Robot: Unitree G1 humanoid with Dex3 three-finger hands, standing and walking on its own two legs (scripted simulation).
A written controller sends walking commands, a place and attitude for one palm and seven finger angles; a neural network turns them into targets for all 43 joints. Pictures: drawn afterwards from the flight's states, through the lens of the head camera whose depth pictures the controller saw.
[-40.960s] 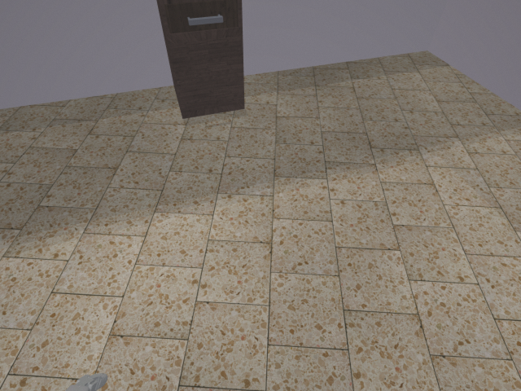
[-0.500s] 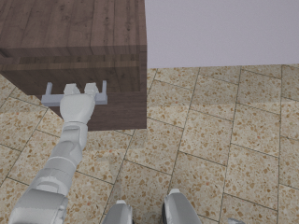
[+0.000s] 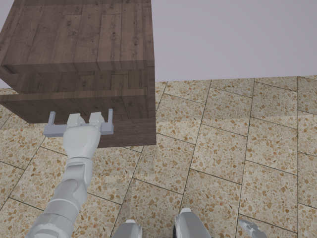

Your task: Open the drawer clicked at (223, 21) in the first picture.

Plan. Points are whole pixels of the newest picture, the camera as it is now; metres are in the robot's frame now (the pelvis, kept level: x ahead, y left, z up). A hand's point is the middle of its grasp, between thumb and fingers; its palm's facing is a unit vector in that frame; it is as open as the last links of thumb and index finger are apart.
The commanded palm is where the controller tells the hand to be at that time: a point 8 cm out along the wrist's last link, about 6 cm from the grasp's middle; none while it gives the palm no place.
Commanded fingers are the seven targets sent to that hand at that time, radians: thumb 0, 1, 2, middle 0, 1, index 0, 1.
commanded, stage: pull the drawer open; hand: left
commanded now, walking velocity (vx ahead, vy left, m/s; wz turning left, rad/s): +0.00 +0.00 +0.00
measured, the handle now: (80, 121) +0.43 +0.23 -0.06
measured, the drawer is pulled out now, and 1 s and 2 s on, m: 0.08 0.11 0.16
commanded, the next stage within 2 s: none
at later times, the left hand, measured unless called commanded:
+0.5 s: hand (89, 151) +0.35 +0.19 -0.08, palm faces -0.05 -0.02 -1.00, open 6.3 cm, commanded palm +0.32 +0.20 -0.03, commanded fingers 0.00 0.90 0.90 -0.40 -1.35 -0.40 -1.35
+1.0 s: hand (89, 151) +0.35 +0.20 -0.08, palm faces -0.03 -0.01 -1.00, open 6.3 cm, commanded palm +0.32 +0.20 -0.03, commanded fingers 0.00 0.90 0.90 -0.40 -1.35 -0.40 -1.35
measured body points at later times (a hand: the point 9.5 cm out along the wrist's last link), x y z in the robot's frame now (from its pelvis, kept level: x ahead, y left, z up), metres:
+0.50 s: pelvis -0.02 -0.01 -0.01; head +0.11 -0.03 +0.42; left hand +0.34 +0.19 -0.02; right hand +0.11 -0.26 -0.16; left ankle -0.08 +0.11 -0.65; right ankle +0.00 -0.11 -0.65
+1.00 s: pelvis -0.09 -0.01 -0.04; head +0.05 -0.03 +0.39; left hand +0.34 +0.19 -0.03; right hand -0.03 -0.28 -0.19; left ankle -0.08 +0.11 -0.65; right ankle +0.00 -0.11 -0.65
